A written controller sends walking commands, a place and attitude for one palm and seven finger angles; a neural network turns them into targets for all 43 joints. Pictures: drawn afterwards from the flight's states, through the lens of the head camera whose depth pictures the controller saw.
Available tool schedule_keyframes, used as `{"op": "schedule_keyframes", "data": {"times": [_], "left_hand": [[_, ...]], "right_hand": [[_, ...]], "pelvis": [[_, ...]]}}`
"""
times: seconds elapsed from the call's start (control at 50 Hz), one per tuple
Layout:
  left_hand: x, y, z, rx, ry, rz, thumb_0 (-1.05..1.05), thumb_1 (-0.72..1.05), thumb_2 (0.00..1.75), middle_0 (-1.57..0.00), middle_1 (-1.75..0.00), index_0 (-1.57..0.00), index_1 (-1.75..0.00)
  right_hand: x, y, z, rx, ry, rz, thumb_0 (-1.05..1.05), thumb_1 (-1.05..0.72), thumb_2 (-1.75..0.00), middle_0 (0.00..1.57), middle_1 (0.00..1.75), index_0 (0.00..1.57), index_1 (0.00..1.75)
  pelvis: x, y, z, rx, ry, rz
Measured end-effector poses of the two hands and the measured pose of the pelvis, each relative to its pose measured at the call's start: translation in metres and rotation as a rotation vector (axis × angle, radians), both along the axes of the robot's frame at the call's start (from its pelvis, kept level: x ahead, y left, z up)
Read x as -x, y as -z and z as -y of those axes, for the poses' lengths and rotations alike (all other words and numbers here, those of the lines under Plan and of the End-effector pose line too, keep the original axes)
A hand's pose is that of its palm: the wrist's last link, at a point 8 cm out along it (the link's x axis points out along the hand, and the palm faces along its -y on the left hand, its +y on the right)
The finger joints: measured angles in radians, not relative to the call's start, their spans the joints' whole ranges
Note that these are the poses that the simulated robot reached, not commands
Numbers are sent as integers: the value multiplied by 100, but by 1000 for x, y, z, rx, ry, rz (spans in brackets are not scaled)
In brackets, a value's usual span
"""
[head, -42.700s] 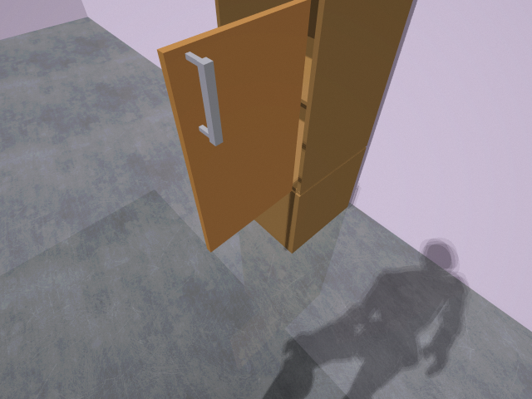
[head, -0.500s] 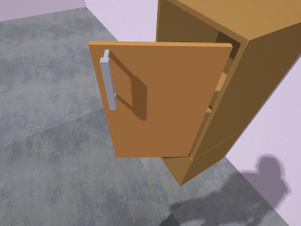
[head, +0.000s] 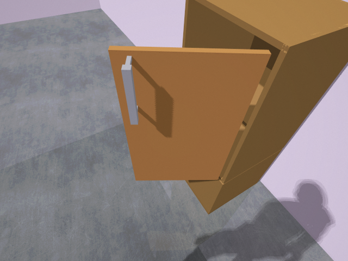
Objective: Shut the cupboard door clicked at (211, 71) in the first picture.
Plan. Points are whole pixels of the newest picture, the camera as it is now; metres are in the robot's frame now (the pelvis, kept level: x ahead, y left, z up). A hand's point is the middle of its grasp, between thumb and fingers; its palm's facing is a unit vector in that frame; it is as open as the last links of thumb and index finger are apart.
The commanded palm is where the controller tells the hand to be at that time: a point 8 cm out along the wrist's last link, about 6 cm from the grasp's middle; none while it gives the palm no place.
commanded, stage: look again from close up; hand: left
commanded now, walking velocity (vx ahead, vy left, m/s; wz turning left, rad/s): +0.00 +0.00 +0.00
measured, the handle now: (131, 92) +0.45 +0.14 +0.15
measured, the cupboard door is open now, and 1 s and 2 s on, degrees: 61 61 61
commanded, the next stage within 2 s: raise the hand and make a fist in 0.04 s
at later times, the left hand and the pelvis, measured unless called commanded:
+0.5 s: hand (96, 252) +0.14 +0.17 -0.03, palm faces +0.07 -1.00 +0.00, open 6.5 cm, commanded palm +0.11 +0.23 -0.02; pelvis -0.05 -0.02 -0.07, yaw +3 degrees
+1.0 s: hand (75, 231) +0.16 +0.20 +0.05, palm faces +0.13 -0.99 -0.05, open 4.1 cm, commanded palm +0.13 +0.24 +0.06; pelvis -0.03 -0.01 -0.05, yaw +3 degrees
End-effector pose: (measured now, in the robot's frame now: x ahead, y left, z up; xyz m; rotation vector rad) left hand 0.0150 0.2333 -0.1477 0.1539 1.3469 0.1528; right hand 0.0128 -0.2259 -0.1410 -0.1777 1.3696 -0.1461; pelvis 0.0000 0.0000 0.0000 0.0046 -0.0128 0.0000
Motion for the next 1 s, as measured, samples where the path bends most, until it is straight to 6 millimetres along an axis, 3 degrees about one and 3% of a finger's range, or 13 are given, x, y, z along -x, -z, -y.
{"op": "schedule_keyframes", "data": {"times": [0.16,0.18,0.24,0.3,0.36,0.4,0.44,0.52,0.58,0.66,0.78,0.9,1.0], "left_hand": [[7,1,0,-2,-3,-9,0,91,90,-20,-30,-20,-30],[-2,-4,-4,2,-71,49,1,91,90,-20,-30,-20,-30],[-59,-59,-15,-57,-111,488,2,91,90,-21,-30,-21,-31],[-112,-119,-13,-73,-96,901,2,91,90,-22,-32,-22,-33],[-138,-154,-4,-16,-41,1241,1,92,90,-25,-36,-25,-36],[-137,-159,4,39,32,1398,1,92,90,-28,-39,-28,-39],[-127,-149,9,75,98,1443,0,91,90,-31,-42,-31,-42],[-94,-114,5,103,69,1306,0,91,90,-38,-49,-38,-50],[-73,-111,-4,44,8,1255,1,90,90,-43,-55,-43,-55],[-72,-138,-8,-22,21,1362,2,90,90,-50,-63,-50,-63],[-107,-166,-1,61,129,1388,2,90,90,-61,-75,-61,-75],[-120,-181,-8,66,107,1305,2,90,90,-72,-87,-72,-87],[-120,-197,-18,23,82,1354,2,90,90,-81,-97,-81,-97]], "right_hand": [[3,1,-2,-3,1,-1,0,-90,-90,20,29,20,30],[0,-1,-1,12,-3,37,1,-90,-90,20,29,20,30],[-22,-10,5,53,-3,275,1,-90,-90,21,29,20,30],[-54,-19,12,46,-39,491,1,-90,-90,21,29,20,30],[-89,-27,18,40,-86,662,1,-90,-90,21,29,20,30],[-111,-32,22,43,-126,754,1,-90,-90,21,29,20,30],[-130,-35,25,50,-162,821,1,-90,-90,21,29,20,30],[-160,-38,25,61,-221,908,1,-90,-90,20,29,20,30],[-172,-38,17,56,-259,938,1,-90,-90,20,29,20,30],[-173,-29,2,27,-296,919,1,-90,-90,20,29,20,30],[-149,-13,-14,-35,-238,817,1,-90,-90,21,30,21,30],[-123,-14,-13,-39,-154,745,2,-90,-90,21,30,21,30],[-118,-19,-4,-7,-167,719,2,-90,-90,21,30,21,30]], "pelvis": [[3,1,-2,5,-3,-2],[5,2,-2,6,-5,3],[7,8,-1,-4,-16,-3],[14,15,-1,0,-51,-26],[25,29,3,-2,-47,-82],[33,42,7,-6,-40,-122],[40,56,11,-9,-36,-146],[47,74,17,-3,-47,-167],[48,80,19,14,-63,-171],[48,82,21,37,-81,-166],[44,71,19,45,-81,-150],[33,55,13,27,-60,-135],[27,49,7,25,-59,-122]]}}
